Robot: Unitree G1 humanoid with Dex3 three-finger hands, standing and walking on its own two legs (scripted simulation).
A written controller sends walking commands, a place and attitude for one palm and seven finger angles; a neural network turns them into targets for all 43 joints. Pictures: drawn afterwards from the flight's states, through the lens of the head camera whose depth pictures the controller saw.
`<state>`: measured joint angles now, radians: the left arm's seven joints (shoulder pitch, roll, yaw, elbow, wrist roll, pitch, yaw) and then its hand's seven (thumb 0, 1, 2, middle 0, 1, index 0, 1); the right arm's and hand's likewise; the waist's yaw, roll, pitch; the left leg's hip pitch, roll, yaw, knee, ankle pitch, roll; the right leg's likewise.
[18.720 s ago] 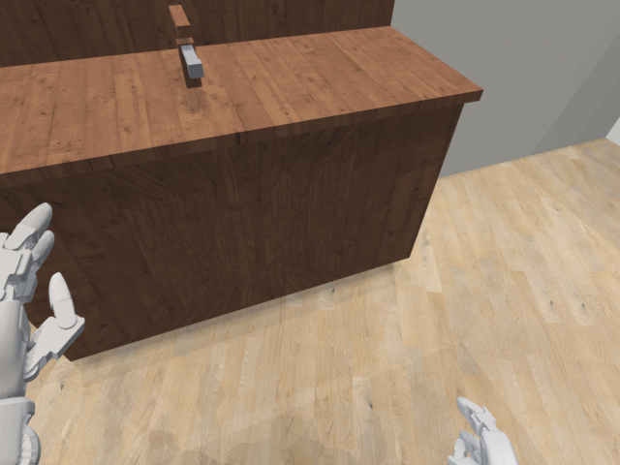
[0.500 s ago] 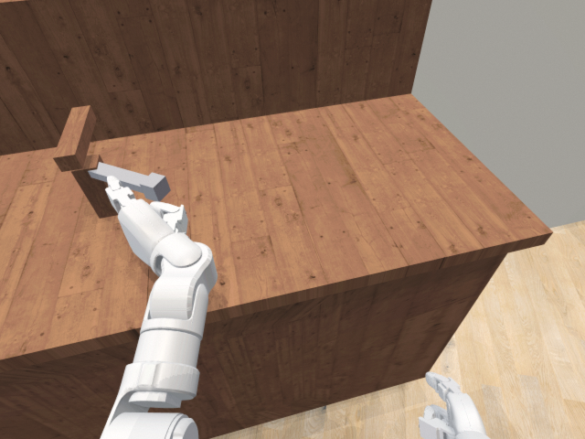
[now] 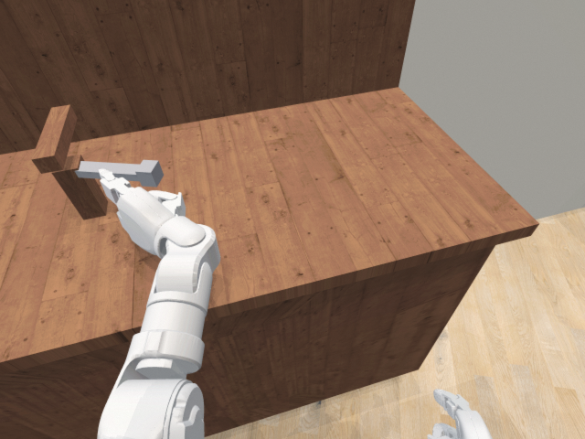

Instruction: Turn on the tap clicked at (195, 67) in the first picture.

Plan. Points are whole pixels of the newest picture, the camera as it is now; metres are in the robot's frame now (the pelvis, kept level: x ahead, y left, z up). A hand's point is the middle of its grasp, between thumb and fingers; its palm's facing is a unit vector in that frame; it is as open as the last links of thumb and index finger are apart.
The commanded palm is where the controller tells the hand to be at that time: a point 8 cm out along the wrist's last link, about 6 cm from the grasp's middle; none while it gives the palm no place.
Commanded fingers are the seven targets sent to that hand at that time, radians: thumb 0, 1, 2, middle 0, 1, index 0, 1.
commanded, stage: push the lever round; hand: left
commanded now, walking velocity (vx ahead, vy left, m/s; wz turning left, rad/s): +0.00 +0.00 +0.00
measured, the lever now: (150, 173) +0.44 +0.25 +0.14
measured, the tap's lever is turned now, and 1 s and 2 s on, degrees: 67 86 86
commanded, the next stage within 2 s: lift the hand up off the lever in 0.30 s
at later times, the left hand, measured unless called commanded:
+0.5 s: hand (188, 186) +0.43 +0.19 +0.13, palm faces +0.83 -0.55 -0.12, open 8.3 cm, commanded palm +0.38 +0.22 +0.14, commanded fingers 0.00 0.90 0.90 -0.15 -0.15 -0.15 -0.15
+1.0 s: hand (172, 180) +0.42 +0.21 +0.15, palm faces +0.81 -0.58 -0.09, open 7.8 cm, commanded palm +0.36 +0.22 +0.16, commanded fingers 0.00 0.90 0.90 -0.15 -0.15 -0.15 -0.15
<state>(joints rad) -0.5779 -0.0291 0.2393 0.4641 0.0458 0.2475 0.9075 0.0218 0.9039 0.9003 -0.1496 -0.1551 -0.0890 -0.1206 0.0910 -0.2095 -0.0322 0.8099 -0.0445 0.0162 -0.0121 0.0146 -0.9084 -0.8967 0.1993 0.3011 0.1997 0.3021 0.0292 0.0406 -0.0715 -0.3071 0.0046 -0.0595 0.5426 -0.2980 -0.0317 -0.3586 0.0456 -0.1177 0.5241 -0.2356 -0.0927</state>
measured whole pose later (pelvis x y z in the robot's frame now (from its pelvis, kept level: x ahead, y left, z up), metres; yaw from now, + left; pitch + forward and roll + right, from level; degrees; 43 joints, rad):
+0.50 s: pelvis +0.01 +0.00 +0.00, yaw -1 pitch +6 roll +1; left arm -0.68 -0.02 0.32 0.60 0.08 0.20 0.94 0.02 0.90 0.90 -0.15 -0.16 -0.04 -0.11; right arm 0.13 -0.20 -0.03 0.81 -0.05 0.03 -0.01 0.01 -0.91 -0.90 0.20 0.30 0.20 0.30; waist 0.00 0.03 -0.09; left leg -0.33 0.01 -0.04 0.54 -0.30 -0.03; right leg -0.39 0.05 -0.10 0.53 -0.24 -0.09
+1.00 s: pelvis +0.00 +0.01 +0.00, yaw -1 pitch +4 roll +0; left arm -0.66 0.01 0.28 0.51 0.03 0.27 0.88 0.02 0.90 0.90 -0.15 -0.15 -0.15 -0.15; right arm 0.11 -0.21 -0.03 0.81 -0.04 -0.01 -0.01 0.01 -0.91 -0.90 0.20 0.30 0.20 0.30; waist 0.02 0.04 -0.07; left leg -0.29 0.00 -0.04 0.51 -0.29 -0.02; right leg -0.35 0.04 -0.10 0.49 -0.22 -0.08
